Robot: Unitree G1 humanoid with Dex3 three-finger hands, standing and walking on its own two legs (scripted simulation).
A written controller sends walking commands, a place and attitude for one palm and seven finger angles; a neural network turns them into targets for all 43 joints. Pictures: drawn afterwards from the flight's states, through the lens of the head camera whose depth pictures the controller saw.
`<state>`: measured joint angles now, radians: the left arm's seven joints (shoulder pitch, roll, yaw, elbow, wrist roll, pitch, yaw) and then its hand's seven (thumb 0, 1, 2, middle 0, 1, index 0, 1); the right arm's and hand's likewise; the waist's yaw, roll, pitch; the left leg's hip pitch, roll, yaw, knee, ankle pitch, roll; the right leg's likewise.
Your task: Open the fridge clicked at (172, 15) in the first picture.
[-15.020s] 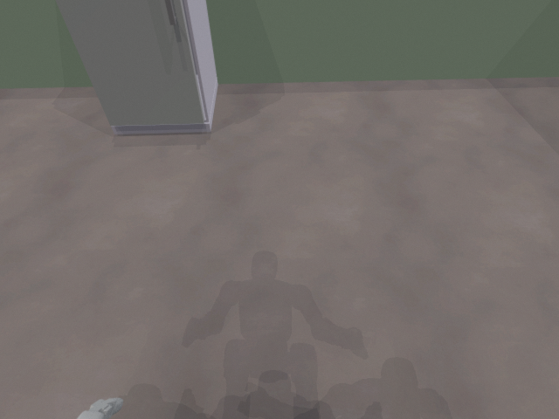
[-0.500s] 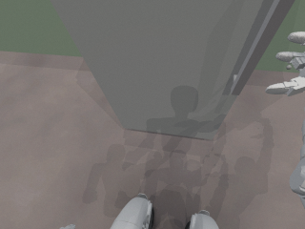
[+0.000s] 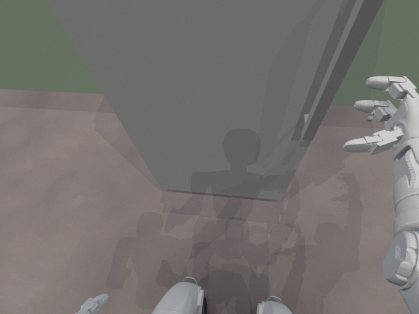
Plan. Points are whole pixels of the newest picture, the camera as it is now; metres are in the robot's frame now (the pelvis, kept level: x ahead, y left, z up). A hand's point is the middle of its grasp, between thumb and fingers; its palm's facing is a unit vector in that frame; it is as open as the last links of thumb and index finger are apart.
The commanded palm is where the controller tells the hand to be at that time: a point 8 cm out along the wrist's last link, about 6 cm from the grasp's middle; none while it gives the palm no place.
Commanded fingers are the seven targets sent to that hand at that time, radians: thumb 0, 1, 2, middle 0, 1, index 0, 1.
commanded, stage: move the hooked fingers beside the handle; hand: right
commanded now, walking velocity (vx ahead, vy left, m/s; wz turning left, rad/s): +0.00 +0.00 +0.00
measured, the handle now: (338, 54) +0.55 -0.13 +0.16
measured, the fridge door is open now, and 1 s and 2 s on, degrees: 0 0 0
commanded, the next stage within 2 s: feel for the door with the fingertips in 0.20 s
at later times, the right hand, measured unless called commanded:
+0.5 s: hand (356, 111) +0.49 -0.18 +0.08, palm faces -0.03 +1.00 -0.02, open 14.0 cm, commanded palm +0.47 -0.22 +0.09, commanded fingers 0.00 0.50 -0.30 0.30 1.20 0.30 1.20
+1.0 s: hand (352, 107) +0.50 -0.17 +0.09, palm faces +0.00 +1.00 -0.03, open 14.0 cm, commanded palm +0.48 -0.22 +0.09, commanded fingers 0.00 0.50 -0.30 0.30 1.20 0.30 1.20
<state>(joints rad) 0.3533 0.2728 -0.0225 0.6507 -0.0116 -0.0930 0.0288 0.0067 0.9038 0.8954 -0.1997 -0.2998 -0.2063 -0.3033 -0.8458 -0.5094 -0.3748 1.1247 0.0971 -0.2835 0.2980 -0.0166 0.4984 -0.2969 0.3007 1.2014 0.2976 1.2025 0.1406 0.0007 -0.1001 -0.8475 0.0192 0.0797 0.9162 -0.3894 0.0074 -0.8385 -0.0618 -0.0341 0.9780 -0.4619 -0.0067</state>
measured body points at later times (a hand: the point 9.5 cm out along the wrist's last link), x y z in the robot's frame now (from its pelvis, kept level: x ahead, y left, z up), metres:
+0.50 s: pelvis -0.01 +0.00 -0.01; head +0.10 -0.01 +0.43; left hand +0.01 +0.27 -0.12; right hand +0.49 -0.23 +0.09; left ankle +0.02 +0.12 -0.68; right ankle +0.00 -0.11 -0.68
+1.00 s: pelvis -0.02 +0.01 -0.01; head +0.10 -0.01 +0.43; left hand +0.01 +0.28 -0.12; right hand +0.49 -0.22 +0.09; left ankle +0.02 +0.12 -0.68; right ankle +0.00 -0.11 -0.68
